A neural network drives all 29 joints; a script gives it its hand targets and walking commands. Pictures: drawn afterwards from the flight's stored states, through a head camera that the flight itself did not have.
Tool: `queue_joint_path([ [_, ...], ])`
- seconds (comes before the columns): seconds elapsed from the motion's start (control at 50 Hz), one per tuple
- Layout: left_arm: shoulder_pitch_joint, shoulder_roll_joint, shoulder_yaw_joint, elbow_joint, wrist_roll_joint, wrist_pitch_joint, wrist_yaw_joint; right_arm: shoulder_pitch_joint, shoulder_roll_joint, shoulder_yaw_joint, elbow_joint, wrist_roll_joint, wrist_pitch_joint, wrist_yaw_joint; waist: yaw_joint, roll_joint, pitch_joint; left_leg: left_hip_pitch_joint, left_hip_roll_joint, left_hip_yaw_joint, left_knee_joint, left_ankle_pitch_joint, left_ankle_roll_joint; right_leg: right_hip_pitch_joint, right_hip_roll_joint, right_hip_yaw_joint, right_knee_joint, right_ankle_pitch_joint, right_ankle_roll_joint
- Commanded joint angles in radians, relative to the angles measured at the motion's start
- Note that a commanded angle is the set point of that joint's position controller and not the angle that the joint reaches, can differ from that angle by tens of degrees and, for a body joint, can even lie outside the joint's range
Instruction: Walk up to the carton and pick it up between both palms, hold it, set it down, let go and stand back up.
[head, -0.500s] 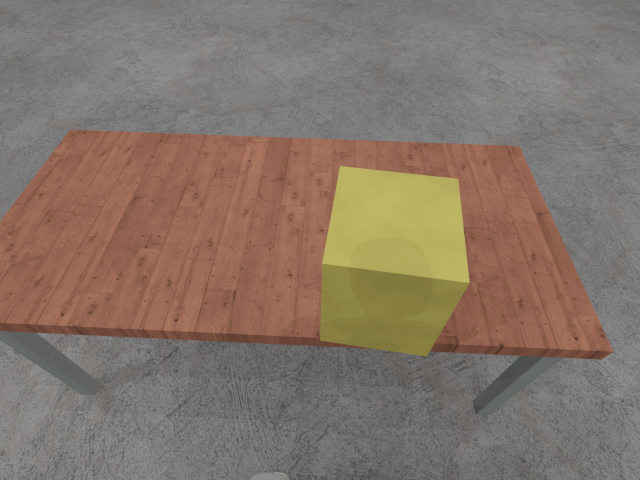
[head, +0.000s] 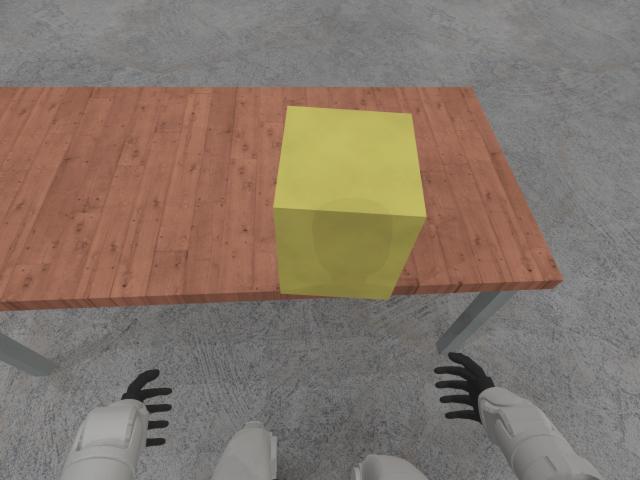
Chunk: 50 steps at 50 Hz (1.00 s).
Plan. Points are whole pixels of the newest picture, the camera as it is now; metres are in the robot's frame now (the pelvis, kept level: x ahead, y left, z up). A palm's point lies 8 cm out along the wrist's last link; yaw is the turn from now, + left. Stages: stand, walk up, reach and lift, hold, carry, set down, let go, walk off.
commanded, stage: reach and lift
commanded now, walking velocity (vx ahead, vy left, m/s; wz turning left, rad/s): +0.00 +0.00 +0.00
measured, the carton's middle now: (341, 209) +0.52 -0.03 -0.05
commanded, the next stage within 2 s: none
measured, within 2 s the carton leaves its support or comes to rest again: neither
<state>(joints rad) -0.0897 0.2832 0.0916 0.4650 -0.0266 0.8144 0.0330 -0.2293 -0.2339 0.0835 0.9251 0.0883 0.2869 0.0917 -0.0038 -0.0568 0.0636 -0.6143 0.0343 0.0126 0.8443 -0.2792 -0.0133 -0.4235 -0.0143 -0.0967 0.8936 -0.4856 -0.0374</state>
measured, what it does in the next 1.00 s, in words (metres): stands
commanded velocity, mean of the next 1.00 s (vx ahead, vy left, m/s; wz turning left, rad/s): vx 0.00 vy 0.00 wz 0.00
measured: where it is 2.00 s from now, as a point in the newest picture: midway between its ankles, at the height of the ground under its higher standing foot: outside the picture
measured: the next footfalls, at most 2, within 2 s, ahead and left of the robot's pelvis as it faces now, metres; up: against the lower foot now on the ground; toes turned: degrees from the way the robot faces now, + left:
none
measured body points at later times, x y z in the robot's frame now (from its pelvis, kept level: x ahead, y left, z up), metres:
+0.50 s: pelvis -0.01 +0.00 +0.03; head +0.08 +0.00 +0.47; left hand +0.21 +0.23 -0.08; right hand +0.18 -0.22 -0.09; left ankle +0.09 +0.13 -0.69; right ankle -0.03 -0.09 -0.69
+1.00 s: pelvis +0.02 +0.02 +0.05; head +0.04 +0.04 +0.50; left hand +0.20 +0.22 -0.06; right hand +0.19 -0.21 -0.04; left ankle +0.09 +0.13 -0.69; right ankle -0.03 -0.09 -0.69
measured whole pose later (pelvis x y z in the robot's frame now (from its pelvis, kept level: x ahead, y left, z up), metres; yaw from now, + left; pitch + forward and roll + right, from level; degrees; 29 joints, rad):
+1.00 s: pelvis +0.02 +0.02 +0.05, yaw -5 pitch +1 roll +0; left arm 0.16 0.15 0.00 0.56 -0.03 0.13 0.05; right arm 0.08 -0.17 -0.02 0.86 0.04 -0.22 0.07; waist 0.04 -0.04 0.01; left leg -0.32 0.02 0.04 0.44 -0.14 0.00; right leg -0.16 0.01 -0.03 0.43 -0.30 -0.01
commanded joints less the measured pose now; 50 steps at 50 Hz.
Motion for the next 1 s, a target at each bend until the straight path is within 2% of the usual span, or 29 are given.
queue_joint_path([
  [0.0,0.289,-0.018,0.141,-0.090,0.156,0.115,-0.063,0.126,-0.246,0.063,-0.059,0.127,0.025,-0.056,0.015,0.052,-0.211,0.515,-0.021,0.043,-0.275,0.261,-0.064,0.072,0.050,-0.008,-0.354,0.452,0.012],
  [0.02,0.264,0.004,0.126,-0.058,0.171,0.108,-0.072,0.132,-0.190,0.074,-0.047,0.110,0.013,-0.065,0.003,0.050,-0.088,0.481,-0.030,0.034,-0.286,0.117,-0.044,0.032,0.049,-0.003,-0.387,0.351,-0.006],
  [0.04,0.257,0.019,0.124,-0.041,0.154,0.076,-0.080,0.100,-0.164,0.084,-0.102,0.092,-0.004,-0.079,0.023,0.007,-0.008,0.462,-0.041,0.051,-0.289,0.077,-0.017,-0.014,0.036,0.008,-0.430,0.356,0.008],
  [0.06,0.232,0.039,0.130,-0.020,0.156,0.040,-0.082,0.072,-0.137,0.093,-0.157,0.085,-0.012,-0.089,0.036,-0.019,0.010,0.435,-0.047,0.059,-0.289,0.097,-0.005,-0.012,0.029,0.012,-0.433,0.423,0.032],
  [0.08,0.190,0.048,0.147,-0.018,0.166,0.005,-0.086,0.051,-0.124,0.100,-0.195,0.087,-0.012,-0.091,0.041,-0.021,-0.013,0.420,-0.056,0.071,-0.286,0.106,-0.006,-0.007,0.017,0.030,-0.442,0.455,0.048],
  [0.12,0.115,0.070,0.170,-0.047,0.169,-0.065,-0.089,0.022,-0.092,0.083,-0.295,0.061,-0.016,-0.083,0.065,-0.036,-0.057,0.356,-0.049,0.083,-0.297,0.099,-0.005,-0.002,-0.016,0.066,-0.463,0.388,0.075],
  [0.16,0.036,0.073,0.166,-0.097,0.160,-0.141,-0.088,0.023,-0.053,0.039,-0.379,0.013,-0.038,-0.076,0.071,-0.026,-0.120,0.306,-0.025,0.081,-0.268,0.092,-0.004,-0.034,-0.051,0.123,-0.464,0.316,0.093],
  [0.18,0.007,0.075,0.160,-0.127,0.152,-0.178,-0.087,0.038,-0.037,0.021,-0.414,-0.008,-0.059,-0.076,0.069,-0.013,-0.159,0.290,-0.014,0.077,-0.247,0.095,-0.006,-0.045,-0.070,0.151,-0.456,0.325,0.103],
  [0.22,-0.013,0.081,0.144,-0.185,0.128,-0.241,-0.085,0.091,-0.017,-0.006,-0.468,-0.029,-0.108,-0.086,0.058,0.012,-0.241,0.286,0.000,0.067,-0.217,0.105,-0.012,-0.039,-0.096,0.190,-0.427,0.397,0.121],
  [0.26,-0.013,0.091,0.122,-0.220,0.095,-0.287,-0.082,0.123,-0.013,-0.030,-0.489,-0.043,-0.162,-0.100,0.046,0.033,-0.306,0.295,0.006,0.060,-0.196,0.103,-0.014,-0.036,-0.104,0.200,-0.392,0.458,0.127],
  [0.3,-0.027,0.100,0.093,-0.220,0.054,-0.316,-0.073,0.128,-0.012,-0.053,-0.475,-0.061,-0.208,-0.114,0.034,0.045,-0.339,0.308,0.010,0.059,-0.183,0.078,-0.009,-0.059,-0.095,0.180,-0.363,0.445,0.121],
  [0.38,0.022,0.082,0.025,-0.171,-0.032,-0.345,-0.046,0.147,-0.029,-0.082,-0.403,-0.062,-0.279,-0.131,0.037,0.049,-0.336,0.436,0.003,0.057,-0.199,0.085,0.005,-0.125,-0.038,0.066,-0.350,0.355,0.093],
  [0.42,0.077,0.060,-0.002,-0.140,-0.059,-0.356,-0.029,0.166,-0.044,-0.087,-0.370,-0.052,-0.304,-0.131,0.048,0.049,-0.312,0.531,-0.005,0.051,-0.236,0.148,0.006,-0.126,0.000,0.016,-0.381,0.314,0.078],
  [0.48,0.167,0.017,-0.009,-0.105,-0.048,-0.378,-0.009,0.207,-0.074,-0.089,-0.313,-0.040,-0.333,-0.116,0.058,0.054,-0.283,0.664,-0.019,0.026,-0.290,0.331,-0.009,-0.082,0.049,-0.025,-0.449,0.331,0.064],
  [0.56,0.204,-0.026,-0.010,-0.068,-0.005,-0.430,-0.008,0.213,-0.097,-0.097,-0.239,-0.045,-0.379,-0.086,0.051,0.044,-0.234,0.709,-0.033,0.008,-0.335,0.416,-0.012,-0.030,0.063,-0.022,-0.519,0.374,0.062],
  [0.66,0.127,-0.044,-0.023,-0.058,0.026,-0.561,-0.001,0.196,-0.073,-0.119,-0.190,-0.065,-0.466,-0.052,0.038,0.061,-0.221,0.705,-0.035,-0.003,-0.348,0.365,-0.002,-0.070,0.050,-0.001,-0.561,0.305,0.050],
  [0.76,0.142,-0.071,-0.054,-0.057,0.026,-0.655,0.016,0.218,-0.063,-0.123,-0.150,-0.047,-0.509,-0.022,0.025,0.078,-0.212,0.711,-0.027,-0.010,-0.373,0.322,0.001,-0.069,0.035,0.018,-0.581,0.259,0.029],
  [0.84,0.172,-0.076,-0.070,-0.045,0.014,-0.697,0.022,0.223,-0.068,-0.127,-0.147,-0.040,-0.529,-0.018,0.028,0.075,-0.197,0.710,-0.025,-0.010,-0.392,0.308,0.002,-0.050,0.033,0.027,-0.596,0.244,0.024],
  [0.98,0.169,-0.070,-0.078,-0.024,-0.006,-0.746,0.022,0.188,-0.064,-0.144,-0.208,-0.047,-0.557,-0.036,0.054,0.058,-0.193,0.671,-0.025,0.004,-0.405,0.281,0.002,-0.021,0.038,0.031,-0.594,0.215,0.027],
])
